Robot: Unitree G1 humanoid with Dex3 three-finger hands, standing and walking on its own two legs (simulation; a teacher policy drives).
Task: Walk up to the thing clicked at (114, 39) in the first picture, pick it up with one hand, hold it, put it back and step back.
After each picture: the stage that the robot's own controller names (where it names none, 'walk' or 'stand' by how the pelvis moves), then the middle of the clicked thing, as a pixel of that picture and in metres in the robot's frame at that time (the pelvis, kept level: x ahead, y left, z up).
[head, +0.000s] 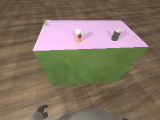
stand; (116, 34) +0.85 -0.22 +0.07
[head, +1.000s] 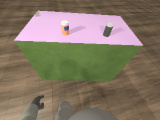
walk; (108, 29) +0.80 -0.14 +0.11
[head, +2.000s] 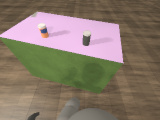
walk; (86, 38) +0.63 +0.14 +0.09
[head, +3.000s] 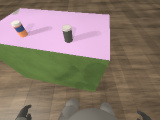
stand; (67, 34) +0.56 +0.24 +0.14
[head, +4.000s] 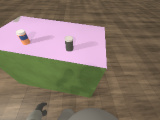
stand; (69, 43) +0.56 +0.21 +0.08
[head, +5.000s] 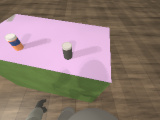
stand; (67, 51) +0.46 +0.17 +0.08
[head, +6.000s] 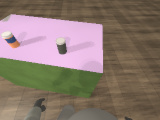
stand; (61, 46) +0.49 +0.24 +0.08
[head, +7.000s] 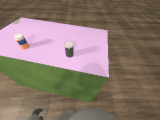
walk; (69, 49) +0.50 +0.20 +0.06
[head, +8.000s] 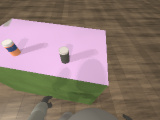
stand; (64, 55) +0.43 +0.20 +0.06
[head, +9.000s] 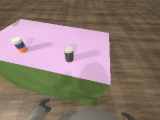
stand; (69, 54) +0.45 +0.19 +0.06
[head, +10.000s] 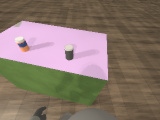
stand; (69, 52) +0.49 +0.18 +0.06
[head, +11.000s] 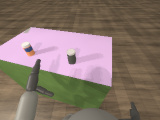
rise first; (71, 56) +0.45 +0.20 +0.07
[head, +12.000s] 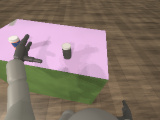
go down; (66, 51) +0.48 +0.19 +0.08
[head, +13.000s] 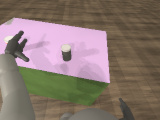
go down; (66, 53) +0.46 +0.18 +0.08
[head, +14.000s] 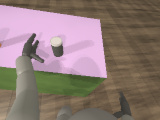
close in; (57, 47) +0.45 +0.20 +0.10
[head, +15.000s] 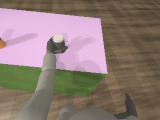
close; (59, 44) +0.48 +0.20 +0.12
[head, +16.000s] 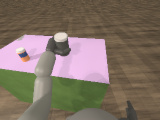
lift; (62, 45) +0.35 +0.17 +0.29
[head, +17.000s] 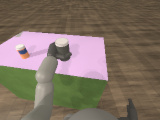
hold; (63, 49) +0.34 +0.17 +0.25
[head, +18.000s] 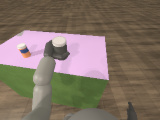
hold; (60, 49) +0.33 +0.18 +0.26
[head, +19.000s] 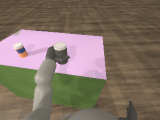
hold; (61, 53) +0.34 +0.19 +0.22
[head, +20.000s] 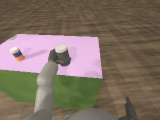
crouch; (63, 55) +0.33 +0.17 +0.21
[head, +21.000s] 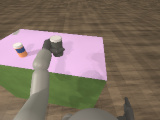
crouch; (57, 46) +0.39 +0.23 +0.23
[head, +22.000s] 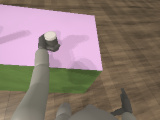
lower; (52, 42) +0.49 +0.22 +0.11
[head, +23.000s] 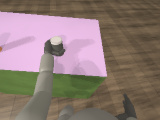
lower; (57, 46) +0.46 +0.20 +0.12
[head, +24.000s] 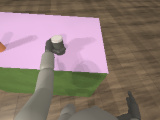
lower; (58, 45) +0.47 +0.20 +0.12
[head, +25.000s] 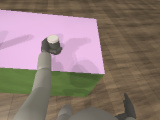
lower; (54, 45) +0.47 +0.22 +0.11
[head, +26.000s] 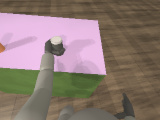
loosen; (57, 46) +0.46 +0.20 +0.12
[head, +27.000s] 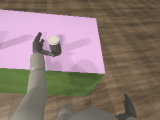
withdraw; (55, 46) +0.46 +0.21 +0.11
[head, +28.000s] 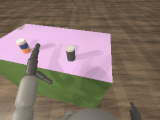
sink last; (70, 53) +0.46 +0.20 +0.09
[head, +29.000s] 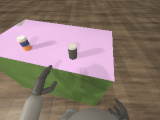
stand; (72, 51) +0.47 +0.18 +0.08
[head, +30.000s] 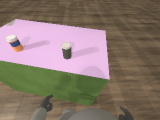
stand; (66, 51) +0.46 +0.20 +0.10
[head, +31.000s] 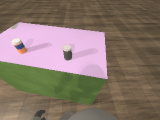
stand; (67, 52) +0.48 +0.20 +0.07
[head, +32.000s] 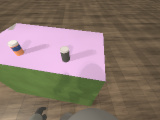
stand; (65, 54) +0.46 +0.21 +0.06
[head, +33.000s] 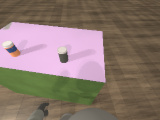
stand; (63, 55) +0.44 +0.22 +0.06
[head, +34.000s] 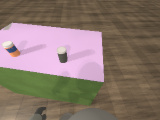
stand; (62, 55) +0.44 +0.23 +0.06
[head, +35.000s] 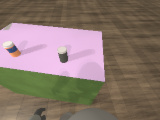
walk; (63, 54) +0.45 +0.22 +0.06
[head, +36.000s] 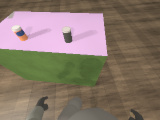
walk; (67, 35) +0.60 +0.23 +0.08
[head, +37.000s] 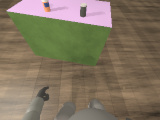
walk; (83, 10) +1.00 +0.17 +0.10
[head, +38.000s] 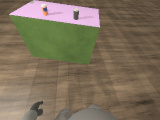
walk; (76, 14) +1.15 +0.24 +0.08
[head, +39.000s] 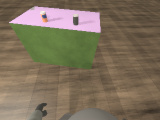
stand; (75, 19) +1.06 +0.26 +0.06
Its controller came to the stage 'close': yes
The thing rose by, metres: 0.23
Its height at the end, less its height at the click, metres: +0.00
